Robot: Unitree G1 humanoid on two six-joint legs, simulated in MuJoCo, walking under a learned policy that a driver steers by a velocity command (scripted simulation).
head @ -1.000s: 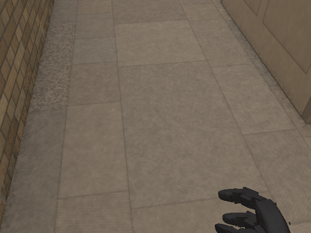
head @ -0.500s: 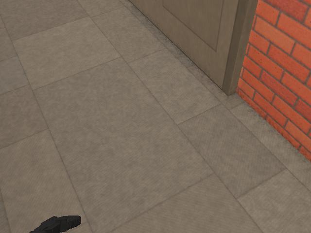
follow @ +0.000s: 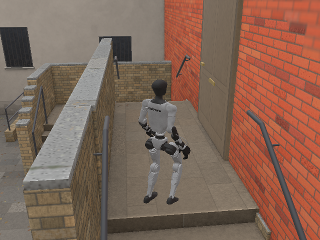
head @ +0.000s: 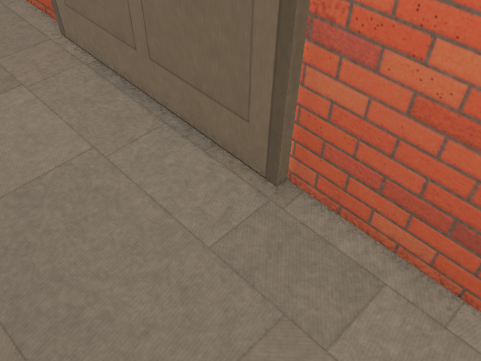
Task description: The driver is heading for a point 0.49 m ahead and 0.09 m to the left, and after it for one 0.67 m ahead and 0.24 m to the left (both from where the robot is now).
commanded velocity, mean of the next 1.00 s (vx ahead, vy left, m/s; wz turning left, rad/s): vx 0.47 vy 0.00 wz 0.23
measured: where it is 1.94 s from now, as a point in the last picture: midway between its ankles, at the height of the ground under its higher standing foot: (183, 308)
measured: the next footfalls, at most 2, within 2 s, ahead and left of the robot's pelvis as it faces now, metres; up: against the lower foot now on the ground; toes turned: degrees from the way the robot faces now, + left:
right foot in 0.32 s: +0.36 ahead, -0.11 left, +0.00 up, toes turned -2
left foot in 0.90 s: +0.63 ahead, +0.20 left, +0.00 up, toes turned +18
